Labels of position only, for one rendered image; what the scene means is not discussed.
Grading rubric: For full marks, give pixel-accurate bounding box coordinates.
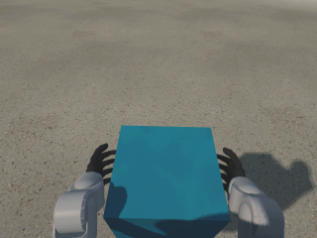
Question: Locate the right robot forearm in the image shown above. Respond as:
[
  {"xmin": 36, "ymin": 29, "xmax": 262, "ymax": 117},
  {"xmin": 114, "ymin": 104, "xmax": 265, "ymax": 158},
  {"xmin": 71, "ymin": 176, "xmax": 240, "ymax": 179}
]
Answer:
[{"xmin": 227, "ymin": 177, "xmax": 285, "ymax": 238}]

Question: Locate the left robot forearm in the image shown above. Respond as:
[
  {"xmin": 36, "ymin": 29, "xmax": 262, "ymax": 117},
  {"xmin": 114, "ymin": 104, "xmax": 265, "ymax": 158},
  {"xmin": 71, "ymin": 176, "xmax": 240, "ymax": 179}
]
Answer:
[{"xmin": 53, "ymin": 172, "xmax": 105, "ymax": 238}]

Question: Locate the right robot hand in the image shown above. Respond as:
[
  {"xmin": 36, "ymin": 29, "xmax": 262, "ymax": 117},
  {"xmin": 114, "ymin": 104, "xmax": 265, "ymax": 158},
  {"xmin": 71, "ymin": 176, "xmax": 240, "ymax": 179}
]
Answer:
[{"xmin": 217, "ymin": 147, "xmax": 246, "ymax": 193}]

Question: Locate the carton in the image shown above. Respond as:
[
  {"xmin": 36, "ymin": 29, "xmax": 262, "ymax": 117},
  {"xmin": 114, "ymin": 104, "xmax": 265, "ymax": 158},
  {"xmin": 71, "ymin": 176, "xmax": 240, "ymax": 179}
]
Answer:
[{"xmin": 103, "ymin": 125, "xmax": 231, "ymax": 238}]

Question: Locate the left robot hand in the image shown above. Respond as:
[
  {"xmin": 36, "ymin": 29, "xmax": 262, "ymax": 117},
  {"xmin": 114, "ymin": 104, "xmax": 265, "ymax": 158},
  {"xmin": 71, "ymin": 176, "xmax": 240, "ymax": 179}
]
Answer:
[{"xmin": 86, "ymin": 143, "xmax": 117, "ymax": 185}]

